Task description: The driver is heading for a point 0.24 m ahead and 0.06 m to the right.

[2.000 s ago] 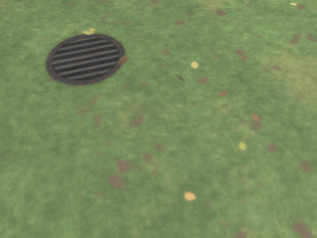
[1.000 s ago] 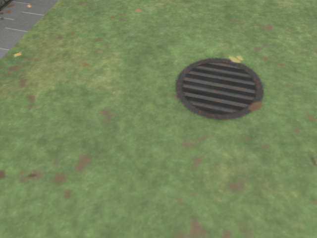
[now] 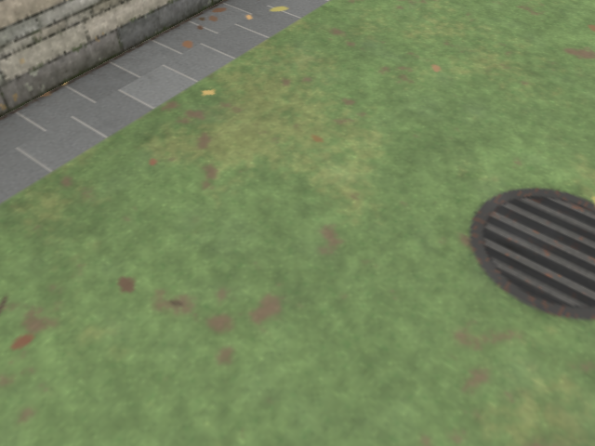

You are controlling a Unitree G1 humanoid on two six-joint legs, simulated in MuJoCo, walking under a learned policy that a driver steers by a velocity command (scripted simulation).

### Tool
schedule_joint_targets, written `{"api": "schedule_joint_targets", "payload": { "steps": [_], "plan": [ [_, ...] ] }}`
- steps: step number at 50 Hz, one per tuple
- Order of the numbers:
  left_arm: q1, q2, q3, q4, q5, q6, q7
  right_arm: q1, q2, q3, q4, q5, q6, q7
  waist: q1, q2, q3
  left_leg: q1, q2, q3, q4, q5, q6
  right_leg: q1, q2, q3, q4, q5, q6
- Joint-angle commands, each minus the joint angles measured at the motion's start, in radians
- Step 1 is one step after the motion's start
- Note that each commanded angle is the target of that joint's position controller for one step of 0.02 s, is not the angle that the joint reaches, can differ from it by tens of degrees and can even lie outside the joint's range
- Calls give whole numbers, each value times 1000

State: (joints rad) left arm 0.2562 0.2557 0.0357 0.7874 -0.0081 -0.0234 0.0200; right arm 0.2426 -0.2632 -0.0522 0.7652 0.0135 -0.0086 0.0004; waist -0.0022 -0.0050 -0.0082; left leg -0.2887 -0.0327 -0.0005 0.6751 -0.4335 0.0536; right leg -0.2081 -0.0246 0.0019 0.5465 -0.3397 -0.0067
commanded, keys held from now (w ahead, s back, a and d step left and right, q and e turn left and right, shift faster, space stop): w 0.02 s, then no key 0.98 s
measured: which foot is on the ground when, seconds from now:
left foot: down 0.00-1.00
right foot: down 0.00-0.08, up 0.10-0.38, down 0.40-1.00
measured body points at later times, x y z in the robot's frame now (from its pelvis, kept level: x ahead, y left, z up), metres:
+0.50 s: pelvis +0.10 +0.00 +0.00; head +0.12 +0.00 +0.45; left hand +0.29 +0.25 -0.10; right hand +0.17 -0.27 -0.13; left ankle +0.01 +0.11 -0.73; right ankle +0.15 -0.11 -0.73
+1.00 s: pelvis +0.10 -0.02 +0.00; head +0.11 -0.02 +0.45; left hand +0.22 +0.24 -0.13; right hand +0.11 -0.28 -0.15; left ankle +0.01 +0.11 -0.73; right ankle +0.15 -0.11 -0.73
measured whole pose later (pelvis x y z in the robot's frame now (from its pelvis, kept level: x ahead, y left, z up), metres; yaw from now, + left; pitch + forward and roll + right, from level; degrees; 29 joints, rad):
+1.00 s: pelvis +0.10 -0.02 +0.00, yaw +0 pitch -1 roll +0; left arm 0.08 0.24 0.05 0.98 0.00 0.01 0.02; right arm 0.27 -0.23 -0.03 1.04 -0.01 0.02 -0.04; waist -0.01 0.00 0.04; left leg -0.04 0.01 0.00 0.46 -0.39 -0.01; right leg -0.30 0.02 -0.02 0.54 -0.21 -0.04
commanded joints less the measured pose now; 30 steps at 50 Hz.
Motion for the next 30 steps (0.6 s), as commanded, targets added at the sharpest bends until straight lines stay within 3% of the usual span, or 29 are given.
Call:
{"api": "schedule_joint_targets", "payload": {
  "steps": [1,2,3,4,5,6,7,8,9,11,12,13,15,17,19,20,21,22,23,24,26,30],
  "plan": [
    [-81,198,50,-74,-21,-7,3,-20,-57,-22,-59,11,-52,16,-37,-154,112,18,26,35,-127,33,34,-128,-233,298,-333,-311,-163],
    [-105,175,44,-81,-18,-3,-1,22,-59,-28,-26,2,-54,18,-57,-132,96,141,-4,51,-199,151,28,-174,-172,215,-269,-188,-131],
    [-116,135,32,-87,-8,-5,-3,70,-79,-36,-6,-10,-51,17,-71,-84,58,222,20,-2,-231,209,24,-187,-120,139,-154,-35,-92],
    [-124,72,14,-114,6,-13,-3,127,-154,-53,-2,-17,-51,8,-63,111,7,302,177,-254,-329,231,76,-262,-3,1,98,28,-16],
    [-128,90,13,-146,12,-23,5,149,-223,-65,-11,-18,-48,12,-69,288,-2,334,338,-508,-409,350,200,-374,56,-20,280,-155,31],
    [-127,132,28,-141,-2,-26,6,149,-176,-49,-12,-23,-56,9,-66,232,20,347,394,-550,-402,512,269,-452,28,36,449,-298,43],
    [-94,144,35,-123,-7,-25,2,137,-153,-40,-10,-18,-63,5,-47,159,14,370,381,-472,-363,660,261,-482,8,60,539,-289,40],
    [-78,132,35,-105,-4,-23,0,119,-159,-42,-11,-13,-64,1,-35,108,-12,393,352,-389,-345,735,228,-495,-11,57,548,-235,34],
    [-93,123,34,-101,0,-19,-3,92,-152,-37,-11,-5,-60,-3,-29,81,-5,392,327,-324,-346,795,195,-496,-33,56,501,-167,33],
    [-115,75,22,-93,-3,-13,-15,62,-105,-18,-2,-10,-44,-17,-18,96,-11,335,248,-195,-356,879,146,-388,-36,29,359,-45,44],
    [-117,51,14,-89,-3,-11,-22,51,-103,-15,2,-15,-36,-23,-13,109,-21,306,218,-144,-350,913,134,-320,-28,12,282,4,51],
    [-128,42,10,-89,-3,-9,-25,41,-115,-17,4,-19,-28,-28,-12,118,-28,275,199,-108,-345,942,128,-255,-15,-6,210,40,54],
    [-150,61,13,-90,-4,-3,-23,49,-153,-26,14,-21,-15,-31,-22,129,-40,237,205,-97,-341,980,133,-162,11,-35,119,104,54],
    [-161,81,18,-89,-5,4,-20,43,-154,-26,28,-11,-10,-30,-18,130,-30,217,220,-110,-332,937,132,-110,16,-34,45,164,36],
    [-144,91,23,-78,8,4,-16,24,-136,-20,43,3,-12,-26,13,102,-18,178,203,-110,-302,819,96,-4,20,-33,-112,321,-2],
    [-128,124,32,-73,20,2,-9,50,-126,-18,58,-5,-19,-23,17,66,-30,155,170,-102,-276,734,58,81,-10,10,-151,481,-25],
    [-103,191,48,-76,25,3,1,79,-113,-14,62,-32,-30,-21,1,-10,-78,105,113,-66,-226,562,8,193,-96,87,-89,775,-61],
    [-110,166,41,-63,27,7,2,167,-72,-5,86,-35,-30,-23,-41,-101,-142,58,76,-49,-224,338,-41,268,-155,141,-30,827,-151],
    [-141,115,31,-67,14,11,-4,133,-81,-3,93,-35,-22,-26,-19,-96,-113,49,69,-42,-226,231,-67,236,-161,168,-35,768,-177],
    [-169,93,26,-59,7,14,-9,89,-84,-4,83,-31,-11,-29,-21,-103,-87,48,64,-40,-241,230,-75,197,-144,169,-41,682,-167],
    [-194,100,28,-58,12,5,-22,79,-113,-12,93,-22,12,-37,-16,-51,-50,72,62,-39,-243,309,-66,127,-101,134,-35,631,-136],
    [-198,102,29,-19,9,-16,-35,77,-112,-14,121,-23,38,-43,-20,-36,-79,166,73,-45,-246,406,-57,91,-75,96,-18,683,-114]
  ]
}}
